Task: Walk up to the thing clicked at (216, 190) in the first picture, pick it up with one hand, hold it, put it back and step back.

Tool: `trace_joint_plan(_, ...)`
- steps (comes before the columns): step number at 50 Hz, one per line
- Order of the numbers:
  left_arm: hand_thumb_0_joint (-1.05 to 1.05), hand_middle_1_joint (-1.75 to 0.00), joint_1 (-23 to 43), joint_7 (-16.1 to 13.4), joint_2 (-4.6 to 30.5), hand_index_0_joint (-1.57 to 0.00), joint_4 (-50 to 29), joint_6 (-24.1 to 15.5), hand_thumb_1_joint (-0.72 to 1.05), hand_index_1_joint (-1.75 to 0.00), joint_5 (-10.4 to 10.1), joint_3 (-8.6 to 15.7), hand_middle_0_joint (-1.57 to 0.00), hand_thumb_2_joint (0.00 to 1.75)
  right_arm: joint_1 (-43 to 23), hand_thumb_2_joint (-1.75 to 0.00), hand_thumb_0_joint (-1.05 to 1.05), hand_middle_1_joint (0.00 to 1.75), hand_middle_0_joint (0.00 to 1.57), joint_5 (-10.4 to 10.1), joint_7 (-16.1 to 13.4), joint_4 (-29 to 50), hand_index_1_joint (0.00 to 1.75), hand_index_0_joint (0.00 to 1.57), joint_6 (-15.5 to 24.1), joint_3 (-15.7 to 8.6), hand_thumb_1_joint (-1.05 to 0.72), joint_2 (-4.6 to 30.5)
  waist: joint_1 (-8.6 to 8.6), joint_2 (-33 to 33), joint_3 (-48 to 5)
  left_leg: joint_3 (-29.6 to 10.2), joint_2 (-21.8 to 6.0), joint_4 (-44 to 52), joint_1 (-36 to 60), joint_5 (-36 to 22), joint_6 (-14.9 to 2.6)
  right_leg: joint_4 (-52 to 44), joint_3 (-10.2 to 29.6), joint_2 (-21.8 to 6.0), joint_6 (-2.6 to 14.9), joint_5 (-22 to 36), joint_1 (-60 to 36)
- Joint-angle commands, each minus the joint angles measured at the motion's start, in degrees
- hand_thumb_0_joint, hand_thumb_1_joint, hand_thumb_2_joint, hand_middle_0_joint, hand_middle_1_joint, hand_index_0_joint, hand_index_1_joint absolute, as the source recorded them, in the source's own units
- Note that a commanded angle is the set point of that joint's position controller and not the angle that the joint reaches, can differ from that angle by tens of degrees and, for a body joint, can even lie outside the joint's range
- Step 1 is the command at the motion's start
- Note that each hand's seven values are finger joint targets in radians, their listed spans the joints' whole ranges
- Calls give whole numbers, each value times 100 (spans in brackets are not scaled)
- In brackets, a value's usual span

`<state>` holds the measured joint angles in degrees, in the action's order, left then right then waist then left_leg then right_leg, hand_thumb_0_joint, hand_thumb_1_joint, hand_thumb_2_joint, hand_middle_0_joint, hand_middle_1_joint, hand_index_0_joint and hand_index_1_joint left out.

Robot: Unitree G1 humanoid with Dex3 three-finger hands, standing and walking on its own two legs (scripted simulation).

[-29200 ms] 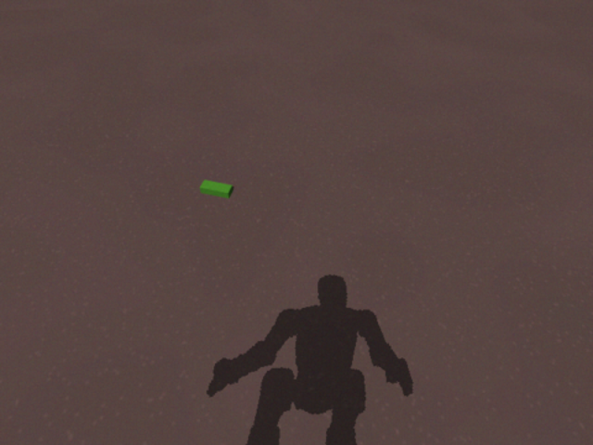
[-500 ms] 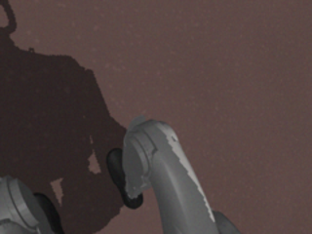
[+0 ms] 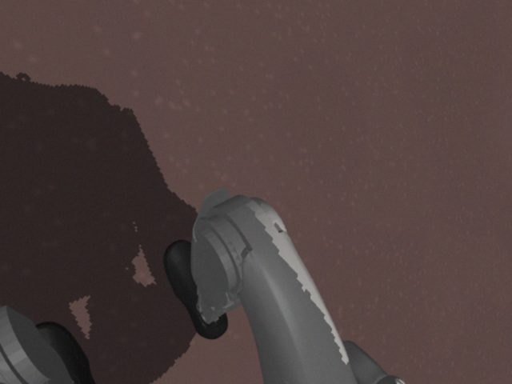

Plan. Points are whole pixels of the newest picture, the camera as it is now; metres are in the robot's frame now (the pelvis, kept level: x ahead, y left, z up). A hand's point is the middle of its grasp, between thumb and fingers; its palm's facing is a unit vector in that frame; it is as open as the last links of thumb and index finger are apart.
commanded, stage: open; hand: left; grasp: from above
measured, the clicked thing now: out of the picture +0.52 +0.28 -0.29
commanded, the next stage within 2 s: withdraw in 0.70 s
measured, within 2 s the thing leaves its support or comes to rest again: neither
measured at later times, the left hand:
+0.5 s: hand out of the picture +0.51 +0.29 -0.24, palm faces -0.47 -0.11 -0.87, open 11.0 cm
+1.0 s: hand out of the picture +0.52 +0.29 -0.23, palm faces -0.38 -0.10 -0.92, open 12.9 cm
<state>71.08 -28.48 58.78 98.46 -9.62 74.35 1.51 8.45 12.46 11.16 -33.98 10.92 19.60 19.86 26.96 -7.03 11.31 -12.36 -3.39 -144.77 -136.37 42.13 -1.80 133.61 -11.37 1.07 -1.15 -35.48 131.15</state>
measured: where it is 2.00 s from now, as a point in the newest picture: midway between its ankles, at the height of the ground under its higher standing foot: (146, 347)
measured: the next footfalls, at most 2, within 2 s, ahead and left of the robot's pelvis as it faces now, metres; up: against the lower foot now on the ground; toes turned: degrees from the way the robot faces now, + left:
none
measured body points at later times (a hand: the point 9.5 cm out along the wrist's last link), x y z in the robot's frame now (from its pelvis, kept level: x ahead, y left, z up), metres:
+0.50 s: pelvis +0.00 +0.00 +0.00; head +0.30 +0.11 +0.32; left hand +0.53 +0.29 -0.19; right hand +0.02 -0.24 -0.05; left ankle +0.06 +0.12 -0.28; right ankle +0.12 -0.11 -0.28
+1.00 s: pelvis +0.00 +0.00 +0.00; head +0.30 +0.11 +0.32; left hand +0.54 +0.30 -0.17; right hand +0.02 -0.25 -0.05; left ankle +0.06 +0.12 -0.28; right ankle +0.12 -0.11 -0.28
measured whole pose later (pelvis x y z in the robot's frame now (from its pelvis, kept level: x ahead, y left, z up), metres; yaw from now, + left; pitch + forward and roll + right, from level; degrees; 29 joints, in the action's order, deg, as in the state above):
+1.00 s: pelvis +0.00 +0.00 +0.00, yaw +0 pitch +32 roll -14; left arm 72.7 -28.7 59.3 94.3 -8.4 74.0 1.9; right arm 9.6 12.5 10.9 -33.4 10.2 19.3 19.7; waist 26.4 -6.5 10.4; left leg -12.4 -3.5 -144.0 -136.3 41.9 -1.6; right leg 132.9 -11.3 1.3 -1.1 -35.0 131.2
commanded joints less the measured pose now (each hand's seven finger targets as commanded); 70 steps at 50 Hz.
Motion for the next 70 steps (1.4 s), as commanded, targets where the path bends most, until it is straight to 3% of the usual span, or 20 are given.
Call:
trace_joint_plan(1,0,-45,1909,-317,1192,-79,-1020,17,45,-39,-60,-18,-73,29,1252,-89,0,30,20,-17,-51,-194,30,20,-32,-521,-89,1843,308,3653,-4344,342,-80,1364,3126,-1949,124,-1010,-324,322,218,1908,-2779)
trace_joint_plan(4,0,-53,2002,-338,1257,-66,-1128,-16,22,-47,-139,26,-60,35,1276,-89,0,30,20,-32,-40,-172,30,20,-4,-513,-89,1906,363,3640,-4267,321,-82,1386,3028,-1872,124,-1017,-351,326,218,1849,-2757)
trace_joint_plan(10,0,-60,1812,-257,1031,-55,-782,38,7,-56,-141,-77,-51,48,1286,-90,0,30,20,-31,-29,-235,30,20,5,-532,-89,1919,413,3390,-3959,280,-82,1398,2932,-1641,111,-1066,-367,300,209,1637,-2446)
trace_joint_plan(12,0,-63,1744,-202,963,-52,-619,51,4,-59,-153,-143,-48,50,1280,-90,0,30,20,-12,-9,-277,30,20,8,-518,-89,1912,417,3260,-3825,281,-74,1395,2744,-1509,85,-1075,-364,317,209,1543,-2447)
trace_joint_plan(13,0,-64,1635,-197,1175,-51,-510,75,3,-60,-142,58,-47,51,1329,-89,0,30,20,-25,-11,-335,30,20,-4,-531,-89,1955,403,3160,-3730,258,-65,1417,2619,-1369,76,-1094,-361,286,201,1406,-2336)
trace_joint_plan(14,0,-65,1888,-146,1020,-50,-919,37,1,-62,-160,-140,-46,53,1234,-90,0,30,20,-51,-20,-112,30,20,-3,-513,-89,1908,384,3215,-3866,301,-71,1413,2650,-1516,63,-1109,-326,328,202,1530,-2504)
trace_joint_plan(21,0,-75,1551,-24,1019,-41,-565,79,-8,-71,-196,-63,-37,61,1368,-90,0,30,20,-71,-56,-282,30,20,-111,-535,-89,1895,372,3205,-3924,234,-66,1523,2747,-1540,97,-1097,-365,297,208,1498,-2486)
trace_joint_plan(23,0,-78,1800,39,883,-38,-901,32,-12,-74,-221,-241,-34,65,1222,-90,0,30,20,-93,-71,-80,30,20,-126,-519,-89,1862,365,3186,-3971,276,-51,1500,2679,-1522,71,-1105,-325,333,222,1500,-2553)
trace_joint_plan(31,0,-86,1671,-25,1032,-29,-657,-81,-21,-82,-159,-88,-26,72,1346,-89,0,30,20,-44,-131,-201,30,20,-193,-460,-89,1870,412,3200,-3713,223,-55,1468,2756,-1514,124,-1117,-381,291,253,1416,-2321)
trace_joint_plan(34,0,-88,2058,-76,1191,-26,-1305,-158,-25,-85,-89,-140,-23,75,1216,-90,0,30,20,-44,-147,-35,30,20,-184,-483,-89,1858,306,3541,-4158,285,-73,1479,3031,-1728,121,-1078,-337,338,242,1651,-2622)
trace_joint_plan(38,0,-92,1600,-156,988,-24,-606,-94,-26,-88,-75,-154,-20,76,1384,-89,0,30,20,4,-118,-204,30,20,-153,-478,-89,1854,468,3274,-3851,305,-52,1414,2809,-1660,101,-1082,-360,333,215,1654,-2603)
trace_joint_plan(40,0,-92,1783,-201,1250,-22,-896,-88,-29,-88,-78,-30,-18,78,1345,-89,0,30,20,-20,-145,-214,30,20,-160,-509,-89,1879,341,3398,-4084,304,-60,1421,2862,-1703,107,-1137,-357,316,217,1665,-2614)
trace_joint_plan(42,0,-87,1809,-173,1117,-23,-752,-26,-34,-85,-72,-121,-21,84,1345,-90,0,30,20,-2,-133,-166,30,20,-134,-483,-90,1871,423,3397,-3918,288,-65,1469,2896,-1622,109,-1111,-364,312,218,1602,-2498)
trace_joint_plan(44,0,-86,1987,-225,1396,-23,-1092,23,-33,-84,-92,108,-21,84,1443,-90,0,30,20,-17,-126,-245,30,20,-127,-527,-90,1923,331,3509,-4099,258,-81,1459,3016,-1668,126,-1109,-351,288,223,1611,-2446)
trace_joint_plan(50,0,-87,2106,-271,1190,-21,-1504,404,-36,-86,-195,177,-19,85,1405,-90,0,30,20,-62,-7,-108,30,20,-74,-673,-90,1822,202,4007,-4658,347,-78,1549,3377,-1957,170,-1065,-323,315,259,1877,-2569)
trace_joint_plan(51,0,-87,2143,-233,1303,-20,-1857,478,-36,-85,-224,253,-19,85,1398,-90,0,30,20,-102,7,-71,30,20,-105,-752,-90,1834,70,4122,-4964,374,-75,1607,3486,-2074,183,-1105,-299,322,274,1926,-2676)
trace_joint_plan(53,0,-88,1918,-93,1219,-18,-2265,666,-40,-87,-293,320,-18,88,1387,-90,0,30,20,-193,76,18,30,20,-168,-883,-90,1750,-220,4441,-5473,423,-57,1673,3743,-2356,214,-1034,-245,293,325,2040,-2636)
trace_joint_plan(57,0,-90,1700,538,679,-17,-2686,1016,-42,-89,-524,105,-16,90,1455,-90,0,30,20,-363,164,-55,30,20,-456,-1121,-90,1606,-346,4098,-5486,634,17,1770,3205,-2114,114,-1235,-91,335,321,1938,-2697)
trace_joint_plan(64,0,-93,1375,2115,-415,-15,-2640,1181,-42,-93,-950,-514,-15,93,1774,-90,0,30,20,-540,-100,39,30,20,-1139,-1440,-90,1571,-270,2463,-4481,683,167,2228,2463,-1359,12,-1871,48,293,422,1132,-2839)
trace_joint_plan(70,0,-88,1651,2800,-757,-20,-3128,687,-34,-88,-1059,-719,-20,89,1827,-89,0,30,20,-631,-511,136,30,20,-1377,-1488,-89,1493,-209,1983,-4303,624,278,2384,2653,-1128,52,-2112,91,183,473,699,-2535)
